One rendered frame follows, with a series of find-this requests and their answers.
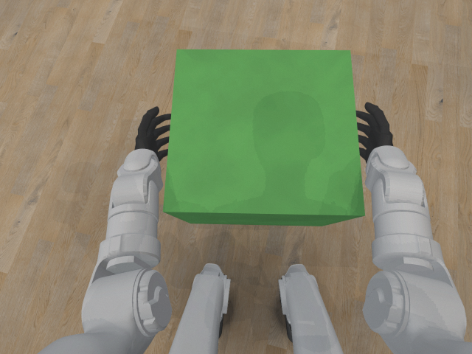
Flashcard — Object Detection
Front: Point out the right robot upper arm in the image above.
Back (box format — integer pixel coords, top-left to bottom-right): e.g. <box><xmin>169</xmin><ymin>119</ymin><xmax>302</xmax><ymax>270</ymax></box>
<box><xmin>362</xmin><ymin>269</ymin><xmax>472</xmax><ymax>354</ymax></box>

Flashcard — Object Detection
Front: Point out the right robot hand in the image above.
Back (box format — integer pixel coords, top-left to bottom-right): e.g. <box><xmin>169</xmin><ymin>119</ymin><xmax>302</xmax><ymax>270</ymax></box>
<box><xmin>356</xmin><ymin>102</ymin><xmax>393</xmax><ymax>163</ymax></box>

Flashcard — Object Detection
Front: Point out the left robot hand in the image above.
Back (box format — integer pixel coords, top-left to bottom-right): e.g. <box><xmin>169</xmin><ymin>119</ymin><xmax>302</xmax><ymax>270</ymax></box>
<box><xmin>135</xmin><ymin>106</ymin><xmax>171</xmax><ymax>161</ymax></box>

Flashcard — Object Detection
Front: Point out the right robot thigh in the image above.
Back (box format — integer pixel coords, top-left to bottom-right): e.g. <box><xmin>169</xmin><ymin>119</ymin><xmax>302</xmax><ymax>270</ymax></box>
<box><xmin>278</xmin><ymin>271</ymin><xmax>344</xmax><ymax>354</ymax></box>

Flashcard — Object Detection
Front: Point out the carton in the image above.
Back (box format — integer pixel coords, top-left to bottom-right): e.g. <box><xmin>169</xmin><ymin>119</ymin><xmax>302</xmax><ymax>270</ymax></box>
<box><xmin>163</xmin><ymin>49</ymin><xmax>365</xmax><ymax>226</ymax></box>

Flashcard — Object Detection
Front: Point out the left robot foot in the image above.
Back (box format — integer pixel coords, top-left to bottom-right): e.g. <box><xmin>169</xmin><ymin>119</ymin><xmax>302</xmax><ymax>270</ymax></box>
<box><xmin>219</xmin><ymin>275</ymin><xmax>225</xmax><ymax>338</ymax></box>

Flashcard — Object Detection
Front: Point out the right robot forearm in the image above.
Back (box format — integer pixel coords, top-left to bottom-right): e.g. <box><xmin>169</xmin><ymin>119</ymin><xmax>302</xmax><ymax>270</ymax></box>
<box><xmin>365</xmin><ymin>145</ymin><xmax>467</xmax><ymax>331</ymax></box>

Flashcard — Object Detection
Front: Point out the left robot upper arm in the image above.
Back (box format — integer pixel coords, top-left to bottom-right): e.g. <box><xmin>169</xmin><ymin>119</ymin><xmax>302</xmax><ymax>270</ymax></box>
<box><xmin>37</xmin><ymin>268</ymin><xmax>172</xmax><ymax>354</ymax></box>

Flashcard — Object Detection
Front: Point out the left robot forearm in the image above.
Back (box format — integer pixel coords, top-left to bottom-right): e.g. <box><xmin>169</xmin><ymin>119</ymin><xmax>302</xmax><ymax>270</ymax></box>
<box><xmin>81</xmin><ymin>149</ymin><xmax>163</xmax><ymax>330</ymax></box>

